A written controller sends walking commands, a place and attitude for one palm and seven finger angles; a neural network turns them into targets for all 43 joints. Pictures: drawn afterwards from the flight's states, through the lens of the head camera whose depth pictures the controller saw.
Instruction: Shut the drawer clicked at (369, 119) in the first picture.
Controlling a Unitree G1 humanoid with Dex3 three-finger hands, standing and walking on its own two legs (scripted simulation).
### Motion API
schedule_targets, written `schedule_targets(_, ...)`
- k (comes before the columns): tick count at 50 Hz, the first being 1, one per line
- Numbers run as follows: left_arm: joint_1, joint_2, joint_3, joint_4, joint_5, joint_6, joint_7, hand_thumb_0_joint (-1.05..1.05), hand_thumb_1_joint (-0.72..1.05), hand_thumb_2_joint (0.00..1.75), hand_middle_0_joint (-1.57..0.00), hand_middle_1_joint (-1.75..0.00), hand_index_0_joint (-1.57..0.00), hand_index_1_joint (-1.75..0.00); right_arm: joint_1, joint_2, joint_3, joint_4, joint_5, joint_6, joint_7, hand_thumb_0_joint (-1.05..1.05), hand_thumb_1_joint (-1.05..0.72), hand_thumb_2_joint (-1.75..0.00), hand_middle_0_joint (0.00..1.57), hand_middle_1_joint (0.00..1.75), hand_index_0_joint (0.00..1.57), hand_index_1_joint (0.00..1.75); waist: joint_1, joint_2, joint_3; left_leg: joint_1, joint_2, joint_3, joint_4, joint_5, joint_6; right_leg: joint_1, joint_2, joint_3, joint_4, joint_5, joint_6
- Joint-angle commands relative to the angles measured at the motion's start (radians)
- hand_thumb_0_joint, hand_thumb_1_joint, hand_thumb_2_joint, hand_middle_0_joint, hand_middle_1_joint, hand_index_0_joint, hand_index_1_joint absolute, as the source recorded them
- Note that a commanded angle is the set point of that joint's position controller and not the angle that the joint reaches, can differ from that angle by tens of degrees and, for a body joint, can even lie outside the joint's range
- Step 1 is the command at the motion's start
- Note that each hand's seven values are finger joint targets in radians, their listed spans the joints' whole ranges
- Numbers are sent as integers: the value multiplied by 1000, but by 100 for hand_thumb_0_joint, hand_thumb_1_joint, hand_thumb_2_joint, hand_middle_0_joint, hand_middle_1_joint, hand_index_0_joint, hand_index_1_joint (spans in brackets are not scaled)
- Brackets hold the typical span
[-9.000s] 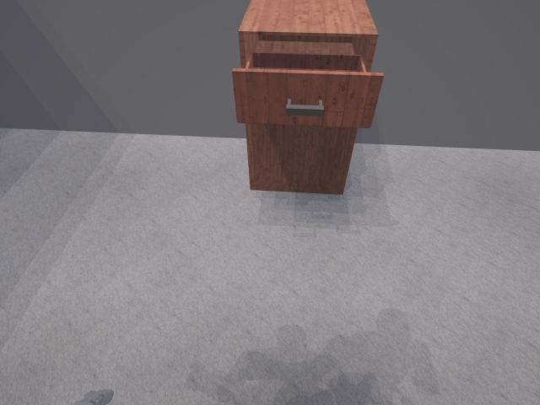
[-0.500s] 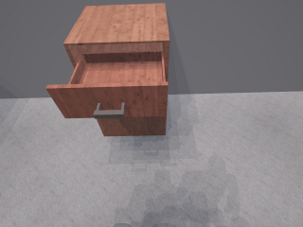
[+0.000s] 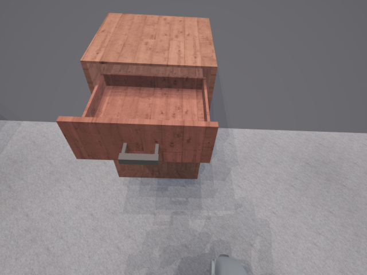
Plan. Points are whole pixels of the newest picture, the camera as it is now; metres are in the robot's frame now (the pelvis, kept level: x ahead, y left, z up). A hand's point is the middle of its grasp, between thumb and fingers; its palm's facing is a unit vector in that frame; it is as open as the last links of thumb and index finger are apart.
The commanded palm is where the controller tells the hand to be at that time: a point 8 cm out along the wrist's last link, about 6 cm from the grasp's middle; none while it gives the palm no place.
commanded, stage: take the last steps up to it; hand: left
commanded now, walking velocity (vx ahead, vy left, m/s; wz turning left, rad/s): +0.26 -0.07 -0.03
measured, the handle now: (140, 152) +0.45 +0.15 -0.06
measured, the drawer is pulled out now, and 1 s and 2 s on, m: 0.30 0.30 0.30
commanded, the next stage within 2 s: come to a stop and stand still in 0.36 s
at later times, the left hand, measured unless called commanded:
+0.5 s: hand out of the picture +0.16 +0.12 -0.17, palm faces +0.08 -0.98 -0.19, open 7.2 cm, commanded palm none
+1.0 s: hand out of the picture +0.16 +0.13 -0.17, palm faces +0.05 -0.95 -0.30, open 7.3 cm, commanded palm none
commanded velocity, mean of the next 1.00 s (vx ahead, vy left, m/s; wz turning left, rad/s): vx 0.00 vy -0.04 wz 0.02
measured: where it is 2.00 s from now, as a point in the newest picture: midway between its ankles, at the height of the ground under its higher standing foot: outside the picture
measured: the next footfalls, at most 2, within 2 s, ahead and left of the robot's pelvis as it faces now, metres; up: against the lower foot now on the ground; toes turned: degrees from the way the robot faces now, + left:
right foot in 0.16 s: +0.20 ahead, -0.15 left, +0.00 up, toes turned -6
left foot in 0.58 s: +0.24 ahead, +0.07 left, +0.00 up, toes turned +5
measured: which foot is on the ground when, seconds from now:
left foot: down 0.00-0.16, up 0.18-0.56, down 0.58-1.00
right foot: up 0.00-0.14, down 0.16-0.76, up 0.78-0.98, down 1.00-1.00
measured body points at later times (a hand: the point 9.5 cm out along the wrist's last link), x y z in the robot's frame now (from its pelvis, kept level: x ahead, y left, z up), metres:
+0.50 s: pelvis +0.14 -0.06 +0.00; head +0.14 -0.06 +0.45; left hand +0.15 +0.17 -0.16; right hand +0.19 -0.29 -0.15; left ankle +0.18 +0.07 -0.71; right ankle +0.16 -0.14 -0.74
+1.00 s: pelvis +0.15 -0.08 -0.01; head +0.17 -0.10 +0.44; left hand +0.16 +0.17 -0.15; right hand +0.21 -0.31 -0.18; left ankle +0.20 +0.06 -0.74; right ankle +0.13 -0.18 -0.74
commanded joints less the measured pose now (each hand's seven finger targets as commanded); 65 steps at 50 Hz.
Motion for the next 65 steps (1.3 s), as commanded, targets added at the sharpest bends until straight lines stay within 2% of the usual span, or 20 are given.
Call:
schedule_targets(1, -168, 27, 6, -125, -4, -40, -1, 0, 90, 90, -20, -30, -20, -30, 73, -161, -27, -19, -9, -19, -10, 0, -90, -90, 20, 30, 20, 30, -37, 154, 119, -62, 301, -126, -32, 576, 130, -32, -4, -12, -197, -14, -29)
schedule_targets(4, -34, 41, 16, -82, -5, -54, 3, 0, 90, 90, -20, -30, -20, -30, 49, -185, -33, -9, -5, -15, -9, 0, -90, -90, 20, 30, 20, 30, 26, 143, 39, -115, 282, -81, 119, 761, 109, 253, 68, -59, -332, -3, -61)
schedule_targets(6, 197, 100, 35, -7, 4, -73, 12, 0, 90, 90, -20, -30, -20, -30, 47, -168, -34, -3, 7, -16, 0, 0, -90, -90, 20, 30, 20, 30, 123, 54, -85, -255, 203, -36, 392, 642, 49, 606, 61, -29, -436, 100, -77)
schedule_targets(7, 311, 181, 59, 25, 11, -87, 24, 0, 90, 90, -20, -30, -20, -30, 86, -115, -29, -9, 20, -18, 10, 0, -90, -90, 20, 30, 20, 30, 154, -133, -200, -446, 94, 32, 674, 273, 7, 813, -165, 238, -485, 158, -161)
schedule_targets(8, 352, 239, 68, 35, -6, -84, 28, 0, 90, 90, -20, -30, -20, -30, 109, -92, -27, -29, 26, -14, 4, 0, -90, -90, 20, 30, 20, 30, 126, -225, -260, -546, 11, 13, 959, -263, -8, 804, -359, 535, -623, 259, -260)
schedule_targets(9, 285, 215, 62, 19, -15, -77, 31, 0, 90, 90, -20, -30, -20, -30, 52, -105, -32, -32, 25, -8, 4, 0, -90, -90, 20, 30, 20, 30, 120, -87, -163, -597, 61, -54, 1053, -240, 10, 695, -342, 501, -681, 146, -289)
schedule_targets(12, 54, 106, 33, -41, -7, -77, 46, 0, 90, 90, -20, -30, -20, -30, -10, -69, -32, -44, 4, 14, 18, 0, -90, -90, 20, 30, 20, 30, 25, -46, 13, -580, 144, -67, 1028, -76, 1, 338, -255, 322, -754, -86, -234)
schedule_targets(15, 8, 59, 15, -47, 1, -80, 51, 0, 90, 90, -20, -30, -20, -30, 55, -21, -30, -22, -4, 44, 22, 0, -90, -90, 20, 30, 20, 30, -36, -42, 10, -454, 137, -16, 857, -32, -29, 178, -171, 129, -782, -25, -188)
schedule_targets(24, 120, 61, 19, 11, 6, -84, 46, 0, 90, 90, -20, -30, -20, -30, -136, -13, -23, -68, 2, 22, 28, 0, -90, -90, 20, 30, 20, 30, 28, -62, 0, -440, 108, 24, 417, 0, -58, 346, -172, 158, -765, 41, -210)
schedule_targets(27, 117, 22, 0, 34, -6, -75, 52, 0, 90, 90, -20, -30, -20, -30, -70, -19, -6, -22, 9, 4, 14, 0, -90, -90, 20, 30, 20, 30, -2, 8, -54, -189, 102, -13, 127, 274, -62, 316, -83, 74, -603, 205, -127)
schedule_targets(29, 186, -25, -17, 51, -15, -65, 60, 0, 90, 90, -20, -30, -20, -30, -88, -98, -6, -26, 9, -8, -2, 0, -90, -90, 20, 30, 20, 30, 38, 154, -107, -162, 261, -131, 123, 706, 16, 371, -3, 29, -549, 99, -47)
schedule_targets(35, 191, 20, -11, 70, -6, -26, 67, 0, 90, 90, -20, -30, -20, -30, -172, -115, -16, -38, 23, 25, -29, 0, -90, -90, 20, 30, 20, 30, 34, 156, -9, -175, 258, -108, 97, 807, 44, 387, -2, 26, -517, 88, -27)
schedule_targets(40, 169, 27, 8, 32, 2, 5, 64, 0, 90, 90, -20, -30, -20, -30, -159, -165, -48, -48, 15, 41, -41, 0, -90, -90, 20, 30, 20, 30, 15, 148, -76, -127, 376, -191, 70, 886, 155, 262, 36, 45, -210, -270, -22)
schedule_targets(44, 181, 3, 20, 14, 5, 17, 66, 0, 90, 90, -20, -30, -20, -30, -238, -172, -60, -84, 0, 55, -31, 0, -90, -90, 20, 30, 20, 30, 36, 130, -120, -181, 367, -149, 92, 732, 173, 233, 41, 84, -76, -293, -14)
schedule_targets(48, 221, 2, 8, 33, 6, -8, 64, 0, 90, 90, -20, -30, -20, -30, -266, -157, -56, -75, 5, 60, -7, 0, -90, -90, 20, 30, 20, 30, 60, 115, -128, -301, 263, -86, 148, 350, 75, 426, 39, 27, -462, -37, -11)
schedule_targets(49, 209, 32, 7, 31, 13, -18, 66, 0, 90, 90, -20, -30, -20, -30, -239, -125, -53, -70, 14, 63, -1, 0, -90, -90, 20, 30, 20, 30, 47, 14, -112, -331, 186, -54, 218, 209, 21, 445, 7, 98, -606, 59, -19)
schedule_targets(50, 159, 100, 6, 22, 16, -28, 67, 0, 90, 90, -20, -30, -20, -30, -219, -68, -43, -75, 24, 71, 7, 0, -90, -90, 20, 30, 20, 30, 15, -172, -70, -394, 96, 11, 269, -9, -38, 407, -131, 265, -677, 82, -66)
schedule_targets(51, 107, 132, 3, 6, 9, -29, 65, 0, 90, 90, -20, -30, -20, -30, -239, -60, -38, -80, 19, 81, 13, 0, -90, -90, 20, 30, 20, 30, 10, -225, -5, -358, 61, 22, 306, -90, -56, 270, -209, 310, -729, 37, -134)
schedule_targets(55, 55, 102, -8, 12, 1, -37, 65, 0, 90, 90, -20, -30, -20, -30, -205, -63, -28, -29, 10, 80, 15, 0, -90, -90, 20, 30, 20, 30, 1, -155, 38, -331, 75, -22, 356, -16, -46, 264, -137, 241, -710, 94, -153)
schedule_targets(65, 97, 67, -1, 59, -14, -35, 63, 0, 90, 90, -20, -30, -20, -30, -75, -55, 1, 57, 8, 59, -6, 0, -90, -90, 20, 30, 20, 30, 23, 61, 56, -261, 98, -50, 120, 150, -41, 367, -30, 173, -743, -72, -33)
